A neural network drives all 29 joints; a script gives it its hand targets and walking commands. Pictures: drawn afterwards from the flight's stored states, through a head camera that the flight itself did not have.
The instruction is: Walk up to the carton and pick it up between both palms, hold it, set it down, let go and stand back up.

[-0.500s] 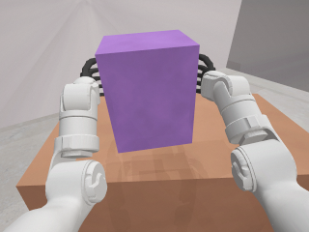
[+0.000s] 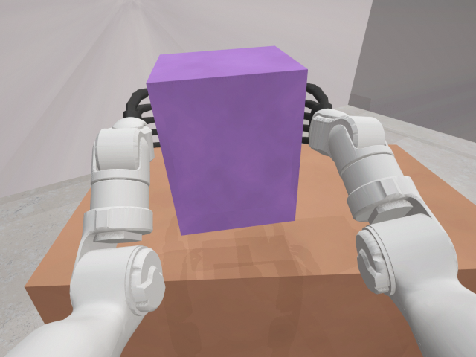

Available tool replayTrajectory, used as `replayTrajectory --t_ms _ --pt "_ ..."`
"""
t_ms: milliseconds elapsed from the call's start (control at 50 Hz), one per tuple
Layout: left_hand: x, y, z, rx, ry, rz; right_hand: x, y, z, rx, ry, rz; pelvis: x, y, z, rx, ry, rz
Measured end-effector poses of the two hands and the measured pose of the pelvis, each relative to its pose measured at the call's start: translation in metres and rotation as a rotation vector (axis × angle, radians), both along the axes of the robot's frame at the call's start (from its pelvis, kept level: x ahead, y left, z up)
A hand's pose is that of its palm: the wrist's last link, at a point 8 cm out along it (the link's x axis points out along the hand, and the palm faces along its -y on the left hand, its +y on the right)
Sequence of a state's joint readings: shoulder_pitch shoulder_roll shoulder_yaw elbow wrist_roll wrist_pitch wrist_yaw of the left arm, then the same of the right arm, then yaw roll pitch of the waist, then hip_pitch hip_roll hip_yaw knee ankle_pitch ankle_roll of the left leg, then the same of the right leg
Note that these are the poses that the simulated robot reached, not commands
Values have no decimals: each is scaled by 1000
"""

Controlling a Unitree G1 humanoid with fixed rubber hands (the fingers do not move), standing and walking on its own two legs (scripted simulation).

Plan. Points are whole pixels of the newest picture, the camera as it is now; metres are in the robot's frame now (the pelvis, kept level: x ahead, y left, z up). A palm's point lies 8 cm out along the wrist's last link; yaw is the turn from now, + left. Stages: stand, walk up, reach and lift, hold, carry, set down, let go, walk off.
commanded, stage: hold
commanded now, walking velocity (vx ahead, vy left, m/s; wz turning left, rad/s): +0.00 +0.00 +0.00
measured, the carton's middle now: (228, 139) +0.41 +0.01 +0.27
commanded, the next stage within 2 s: set down in 0.22 s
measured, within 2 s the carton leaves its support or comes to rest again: neither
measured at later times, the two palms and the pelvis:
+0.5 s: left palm (134, 120) +0.39 +0.16 +0.31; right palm (311, 100) +0.40 -0.13 +0.35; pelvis +0.01 +0.00 +0.00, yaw +0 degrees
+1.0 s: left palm (132, 145) +0.40 +0.17 +0.26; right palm (297, 133) +0.41 -0.11 +0.29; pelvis +0.00 +0.00 +0.00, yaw +0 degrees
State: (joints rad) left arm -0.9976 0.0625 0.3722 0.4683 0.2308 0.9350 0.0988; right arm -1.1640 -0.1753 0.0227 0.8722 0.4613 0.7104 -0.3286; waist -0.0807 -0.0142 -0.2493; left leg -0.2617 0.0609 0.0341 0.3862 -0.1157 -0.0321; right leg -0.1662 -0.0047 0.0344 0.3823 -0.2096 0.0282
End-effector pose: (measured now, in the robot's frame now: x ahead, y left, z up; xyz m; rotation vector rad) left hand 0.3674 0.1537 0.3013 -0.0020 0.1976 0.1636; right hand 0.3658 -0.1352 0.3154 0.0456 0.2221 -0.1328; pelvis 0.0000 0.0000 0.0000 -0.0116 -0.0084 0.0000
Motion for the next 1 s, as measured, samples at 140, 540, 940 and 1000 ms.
replayTrajectory --t_ms 140,540,940,1000 --pt "0 -1 0 2 1 -1 0 -1 0 0 1 -2 0 0 0 0 0 0" --pt "31 5 4 56 -75 12 38 8 26 -20 -128 -3 10 -5 1 6 12 1" --pt "38 14 -37 60 -32 10 44 16 -32 -31 -122 1 4 -1 2 1 -16 2" --pt "34 18 -37 59 -43 18 43 21 -30 -37 -134 6 3 -1 2 1 -19 2"
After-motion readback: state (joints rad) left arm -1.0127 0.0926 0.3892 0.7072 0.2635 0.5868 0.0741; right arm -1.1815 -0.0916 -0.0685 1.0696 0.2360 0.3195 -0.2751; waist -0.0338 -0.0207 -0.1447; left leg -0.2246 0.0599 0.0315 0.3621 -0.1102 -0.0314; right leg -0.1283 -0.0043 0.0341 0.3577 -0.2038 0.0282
